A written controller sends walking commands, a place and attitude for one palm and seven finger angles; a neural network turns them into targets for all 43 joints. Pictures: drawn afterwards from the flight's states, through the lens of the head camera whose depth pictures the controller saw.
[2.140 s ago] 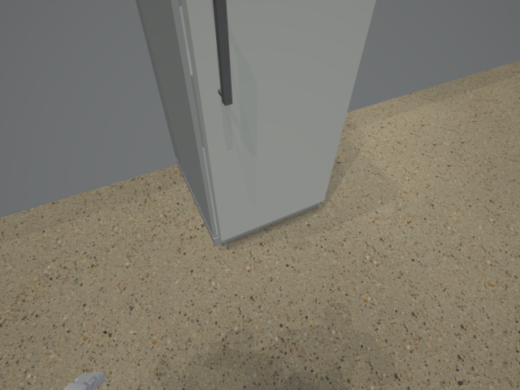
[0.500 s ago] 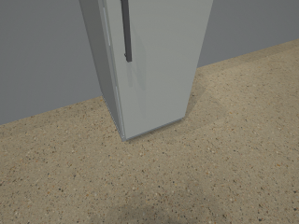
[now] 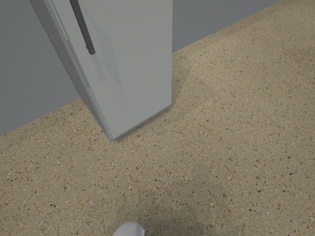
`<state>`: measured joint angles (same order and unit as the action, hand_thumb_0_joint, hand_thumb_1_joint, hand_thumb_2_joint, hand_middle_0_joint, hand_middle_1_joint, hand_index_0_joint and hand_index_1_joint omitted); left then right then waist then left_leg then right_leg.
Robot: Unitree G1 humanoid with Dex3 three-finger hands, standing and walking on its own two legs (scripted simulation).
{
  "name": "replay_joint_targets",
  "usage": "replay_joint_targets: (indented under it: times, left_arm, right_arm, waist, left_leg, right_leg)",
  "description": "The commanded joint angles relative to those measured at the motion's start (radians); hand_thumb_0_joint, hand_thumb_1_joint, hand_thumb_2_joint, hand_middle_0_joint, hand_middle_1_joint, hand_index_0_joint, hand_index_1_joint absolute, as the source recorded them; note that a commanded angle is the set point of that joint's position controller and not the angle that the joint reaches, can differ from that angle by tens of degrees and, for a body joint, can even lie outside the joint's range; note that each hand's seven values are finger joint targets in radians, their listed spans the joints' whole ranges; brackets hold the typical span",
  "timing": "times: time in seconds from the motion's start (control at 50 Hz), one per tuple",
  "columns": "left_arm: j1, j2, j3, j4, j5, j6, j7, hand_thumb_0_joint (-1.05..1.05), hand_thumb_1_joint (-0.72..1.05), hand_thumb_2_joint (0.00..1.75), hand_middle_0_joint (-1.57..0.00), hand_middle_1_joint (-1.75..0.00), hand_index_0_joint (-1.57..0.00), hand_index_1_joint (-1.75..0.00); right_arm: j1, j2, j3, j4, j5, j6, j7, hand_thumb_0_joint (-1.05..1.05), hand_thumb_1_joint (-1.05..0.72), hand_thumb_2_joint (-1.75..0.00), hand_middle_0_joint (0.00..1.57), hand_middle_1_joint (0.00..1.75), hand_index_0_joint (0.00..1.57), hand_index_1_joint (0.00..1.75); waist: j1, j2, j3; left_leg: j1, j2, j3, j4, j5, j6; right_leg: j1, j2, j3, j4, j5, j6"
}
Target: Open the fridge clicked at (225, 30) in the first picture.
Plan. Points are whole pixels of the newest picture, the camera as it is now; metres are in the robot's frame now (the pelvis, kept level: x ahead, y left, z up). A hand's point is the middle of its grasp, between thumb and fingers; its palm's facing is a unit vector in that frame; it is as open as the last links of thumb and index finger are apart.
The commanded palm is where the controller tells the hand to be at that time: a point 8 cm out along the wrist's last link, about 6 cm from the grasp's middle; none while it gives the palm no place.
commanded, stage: walk to a spot facing it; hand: left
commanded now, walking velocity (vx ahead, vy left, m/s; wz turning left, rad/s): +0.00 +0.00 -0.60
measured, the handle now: (79, 20) +0.78 +0.36 +0.15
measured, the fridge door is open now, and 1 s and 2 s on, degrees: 0 0 0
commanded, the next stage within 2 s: turn to face it in 1.68 s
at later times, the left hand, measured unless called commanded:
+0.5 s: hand out of the picture +0.11 +0.25 -0.15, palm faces -0.23 -0.94 -0.24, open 7.4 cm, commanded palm none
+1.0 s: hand (123, 223) +0.17 +0.13 -0.16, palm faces -0.55 -0.81 -0.19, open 7.4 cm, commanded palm none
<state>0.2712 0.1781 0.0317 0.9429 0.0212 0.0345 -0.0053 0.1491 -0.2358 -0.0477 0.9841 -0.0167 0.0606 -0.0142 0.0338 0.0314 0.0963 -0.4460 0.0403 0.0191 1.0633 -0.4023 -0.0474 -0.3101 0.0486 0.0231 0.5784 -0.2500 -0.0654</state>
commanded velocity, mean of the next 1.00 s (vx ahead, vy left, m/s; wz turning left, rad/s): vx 0.17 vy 0.00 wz -0.56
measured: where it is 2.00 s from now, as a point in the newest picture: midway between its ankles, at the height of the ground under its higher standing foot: (222, 218)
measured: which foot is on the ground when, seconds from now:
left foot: up 0.00-0.32, down 0.34-0.70, up 0.72-1.00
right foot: down 0.00-0.32, up 0.34-0.70, down 0.72-1.00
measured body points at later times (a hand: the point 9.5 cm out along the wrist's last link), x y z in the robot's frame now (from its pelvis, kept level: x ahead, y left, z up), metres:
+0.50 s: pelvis -0.03 +0.05 +0.01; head +0.00 +0.07 +0.46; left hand +0.12 +0.30 -0.14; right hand -0.03 -0.22 -0.12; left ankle -0.02 +0.17 -0.73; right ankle -0.06 -0.08 -0.65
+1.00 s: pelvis +0.04 -0.01 +0.01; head +0.06 -0.02 +0.46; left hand +0.20 +0.17 -0.15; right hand -0.06 -0.27 -0.13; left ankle +0.19 +0.06 -0.69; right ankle -0.09 -0.09 -0.73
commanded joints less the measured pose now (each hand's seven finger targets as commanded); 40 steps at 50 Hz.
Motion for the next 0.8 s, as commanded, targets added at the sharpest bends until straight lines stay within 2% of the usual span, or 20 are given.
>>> replay_joint_targets:
  times: [0.0, 0.16, 0.22, 0.26, 0.28, 0.3, 0.32, 0.34, 0.36, 0.4, 0.46, 0.54, 0.6, 0.64, 0.66, 0.68, 0.7, 0.72, 0.74, 0.78]
  left_arm:
    - [0.015, 0.229, 0.072, -0.080, -0.002, -0.024, 0.020, 0.00, 0.90, 0.90, -0.20, -0.30, -0.20, -0.30]
    - [0.029, 0.246, 0.089, -0.083, 0.007, -0.008, 0.012, 0.00, 0.90, 0.90, -0.20, -0.30, -0.20, -0.30]
    - [-0.020, 0.253, 0.093, -0.101, 0.008, 0.001, 0.012, 0.00, 0.90, 0.90, -0.20, -0.30, -0.20, -0.30]
    - [-0.063, 0.249, 0.090, -0.111, 0.003, 0.007, 0.010, 0.00, 0.90, 0.90, -0.20, -0.30, -0.20, -0.30]
    - [-0.084, 0.220, 0.086, -0.127, -0.002, 0.009, 0.006, 0.00, 0.90, 0.90, -0.20, -0.30, -0.20, -0.30]
    - [-0.077, 0.161, 0.076, -0.147, -0.010, 0.012, -0.006, 0.00, 0.90, 0.90, -0.20, -0.30, -0.20, -0.30]
    - [-0.084, 0.167, 0.086, -0.162, 0.000, 0.009, -0.012, 0.00, 0.90, 0.90, -0.20, -0.30, -0.20, -0.30]
    - [-0.089, 0.195, 0.098, -0.151, 0.011, 0.014, -0.013, 0.00, 0.90, 0.90, -0.20, -0.30, -0.20, -0.30]
    - [-0.067, 0.213, 0.109, -0.123, 0.016, 0.017, -0.023, 0.00, 0.90, 0.90, -0.20, -0.30, -0.20, -0.30]
    - [-0.029, 0.168, 0.094, -0.107, 0.011, 0.022, -0.036, 0.00, 0.90, 0.90, -0.20, -0.30, -0.20, -0.30]
    - [-0.125, 0.144, 0.073, -0.137, 0.003, 0.018, -0.039, 0.00, 0.90, 0.90, -0.20, -0.30, -0.20, -0.30]
    - [-0.222, 0.131, 0.057, -0.161, 0.006, 0.009, -0.055, 0.00, 0.90, 0.90, -0.20, -0.30, -0.20, -0.30]
    - [-0.233, 0.122, 0.055, -0.161, 0.006, 0.000, -0.065, 0.00, 0.90, 0.90, -0.20, -0.30, -0.20, -0.30]
    - [-0.153, 0.131, 0.060, -0.132, 0.007, -0.012, -0.062, 0.00, 0.90, 0.90, -0.20, -0.30, -0.20, -0.30]
    - [-0.053, 0.161, 0.070, -0.097, 0.009, -0.023, -0.055, 0.00, 0.90, 0.90, -0.20, -0.30, -0.20, -0.30]
    - [0.081, 0.288, 0.096, -0.057, 0.015, -0.039, -0.038, 0.00, 0.90, 0.90, -0.20, -0.30, -0.20, -0.30]
    - [0.181, 0.376, 0.112, -0.033, -0.007, -0.035, -0.020, 0.00, 0.90, 0.90, -0.20, -0.30, -0.20, -0.30]
    - [0.183, 0.356, 0.111, -0.032, -0.011, -0.041, -0.003, 0.00, 0.90, 0.90, -0.20, -0.30, -0.20, -0.30]
    - [0.114, 0.311, 0.102, -0.042, -0.007, -0.043, 0.003, 0.00, 0.90, 0.90, -0.20, -0.30, -0.20, -0.30]
    - [-0.007, 0.251, 0.076, -0.073, 0.003, -0.055, 0.003, 0.00, 0.90, 0.90, -0.20, -0.30, -0.20, -0.30]
  right_arm:
    - [-0.019, -0.090, -0.034, -0.095, 0.000, -0.033, -0.010, 0.00, -0.90, -0.90, 0.20, 0.30, 0.20, 0.30]
    - [-0.034, -0.077, -0.030, -0.131, 0.008, -0.044, -0.017, 0.00, -0.90, -0.90, 0.20, 0.30, 0.20, 0.30]
    - [0.031, -0.083, -0.029, -0.127, 0.017, -0.054, -0.023, 0.00, -0.90, -0.90, 0.20, 0.30, 0.20, 0.30]
    - [0.123, -0.087, -0.030, -0.108, 0.019, -0.062, -0.029, 0.00, -0.90, -0.90, 0.20, 0.30, 0.20, 0.30]
    - [0.170, -0.121, -0.036, -0.102, 0.017, -0.072, -0.036, 0.00, -0.90, -0.90, 0.20, 0.30, 0.20, 0.30]
    - [0.152, -0.208, -0.051, -0.117, 0.002, -0.075, -0.038, 0.00, -0.90, -0.90, 0.20, 0.30, 0.20, 0.30]
    - [0.090, -0.256, -0.054, -0.153, 0.001, -0.070, -0.040, 0.00, -0.90, -0.90, 0.20, 0.30, 0.20, 0.30]
    - [0.025, -0.225, -0.044, -0.169, -0.002, -0.073, -0.037, 0.00, -0.90, -0.90, 0.20, 0.30, 0.20, 0.30]
    - [-0.036, -0.169, -0.029, -0.178, -0.006, -0.075, -0.037, 0.00, -0.90, -0.90, 0.20, 0.30, 0.20, 0.30]
    - [-0.065, -0.152, -0.025, -0.188, -0.009, -0.079, -0.034, 0.00, -0.90, -0.90, 0.20, 0.30, 0.20, 0.30]
    - [0.071, -0.155, -0.030, -0.147, -0.011, -0.080, -0.032, 0.00, -0.90, -0.90, 0.20, 0.30, 0.20, 0.30]
    - [0.174, -0.191, -0.045, -0.105, -0.016, -0.082, -0.017, 0.00, -0.90, -0.90, 0.20, 0.30, 0.20, 0.30]
    - [0.169, -0.215, -0.048, -0.094, -0.019, -0.084, -0.011, 0.00, -0.90, -0.90, 0.20, 0.30, 0.20, 0.30]
    - [0.149, -0.210, -0.048, -0.091, -0.017, -0.084, -0.006, 0.00, -0.90, -0.90, 0.20, 0.30, 0.20, 0.30]
    - [0.142, -0.195, -0.042, -0.095, -0.013, -0.084, -0.003, 0.00, -0.90, -0.90, 0.20, 0.30, 0.20, 0.30]
    - [0.136, -0.127, -0.024, -0.125, 0.004, -0.083, 0.010, 0.00, -0.90, -0.90, 0.20, 0.30, 0.20, 0.30]
    - [-0.015, -0.105, -0.009, -0.204, -0.006, -0.082, 0.014, 0.00, -0.90, -0.90, 0.20, 0.30, 0.20, 0.30]
    - [-0.063, -0.140, -0.018, -0.215, -0.007, -0.082, 0.011, 0.00, -0.90, -0.90, 0.20, 0.30, 0.20, 0.30]
    - [-0.093, -0.140, -0.025, -0.205, -0.007, -0.085, 0.018, 0.00, -0.90, -0.90, 0.20, 0.30, 0.20, 0.30]
    - [-0.022, -0.124, -0.028, -0.163, -0.017, -0.080, 0.027, 0.00, -0.90, -0.90, 0.20, 0.30, 0.20, 0.30]
  waist:
    - [-0.009, -0.137, -0.144]
    - [0.015, -0.174, -0.151]
    - [-0.008, -0.199, -0.174]
    - [-0.053, -0.201, -0.191]
    - [-0.079, -0.126, -0.195]
    - [-0.076, 0.135, -0.151]
    - [-0.053, 0.219, -0.093]
    - [-0.031, 0.192, -0.082]
    - [0.003, 0.106, -0.055]
    - [0.021, 0.106, -0.059]
    - [-0.049, 0.127, -0.066]
    - [-0.106, 0.151, -0.088]
    - [-0.098, 0.171, -0.065]
    - [-0.049, 0.140, -0.094]
    - [0.001, 0.063, -0.139]
    - [0.065, -0.235, -0.212]
    - [0.129, -0.359, -0.163]
    - [0.126, -0.288, -0.135]
    - [0.100, -0.220, -0.065]
    - [0.010, -0.156, -0.005]
  left_leg:
    - [-0.065, 0.018, -0.037, 0.012, 0.039, -0.021]
    - [0.023, -0.020, -0.029, -0.245, -0.016, -0.007]
    - [0.134, -0.044, -0.032, -0.421, -0.013, 0.016]
    - [0.305, -0.057, -0.017, -0.616, 0.089, 0.034]
    - [0.443, 0.013, -0.080, -0.719, 0.092, 0.063]
    - [0.519, 0.241, -0.333, -0.854, -0.037, 0.133]
    - [0.339, 0.445, -0.443, -0.899, 0.006, 0.202]
    - [0.207, 0.449, -0.452, -0.885, 0.074, 0.235]
    - [0.153, 0.352, -0.295, -0.855, 0.129, 0.214]
    - [0.211, 0.238, -0.102, -0.796, 0.276, 0.177]
    - [0.364, 0.240, -0.053, -0.721, 0.536, 0.190]
    - [0.391, 0.296, -0.030, -0.738, 0.350, 0.185]
    - [0.336, 0.320, -0.013, -0.741, 0.207, 0.166]
    - [0.280, 0.296, 0.044, -0.629, 0.165, 0.122]
    - [0.173, 0.254, 0.105, -0.456, 0.163, 0.073]
    - [-0.119, 0.162, 0.229, -0.148, -0.002, 0.006]
    - [-0.347, 0.069, 0.135, 0.061, -0.255, -0.019]
    - [-0.370, 0.109, 0.016, 0.105, -0.177, -0.004]
    - [-0.364, 0.128, 0.003, 0.121, -0.104, -0.004]
    - [-0.243, 0.135, 0.017, 0.027, 0.007, -0.022]
  right_leg:
    - [0.125, -0.242, 0.354, -0.267, 0.188, -0.101]
    - [0.112, -0.211, 0.453, -0.279, 0.108, -0.109]
    - [0.073, -0.191, 0.482, -0.266, 0.145, -0.089]
    - [-0.023, -0.145, 0.456, -0.235, 0.095, -0.029]
    - [-0.154, -0.079, 0.396, -0.166, -0.011, 0.019]
    - [-0.367, 0.055, 0.236, 0.047, -0.167, 0.069]
    - [-0.371, 0.046, 0.074, 0.344, -0.269, 0.112]
    - [-0.327, -0.014, 0.108, 0.496, -0.245, 0.126]
    - [-0.276, -0.024, 0.090, 0.599, -0.173, 0.131]
    - [-0.291, -0.036, 0.030, 0.634, -0.124, 0.144]
    - [-0.308, -0.058, -0.025, 0.479, -0.166, 0.148]
    - [-0.190, -0.075, -0.102, 0.230, -0.207, 0.131]
    - [-0.109, -0.066, -0.133, 0.127, -0.221, 0.109]
    - [0.051, -0.041, -0.159, -0.033, -0.137, 0.086]
    - [0.257, -0.043, -0.146, -0.149, -0.068, 0.056]
    - [0.549, -0.286, 0.170, -0.264, -0.213, -0.036]
    - [0.535, -0.461, 0.511, -0.341, -0.078, -0.132]
    - [0.446, -0.456, 0.520, -0.364, -0.178, -0.165]
    - [0.361, -0.418, 0.485, -0.379, -0.304, -0.170]
    - [0.180, -0.341, 0.316, -0.372, -0.215, -0.126]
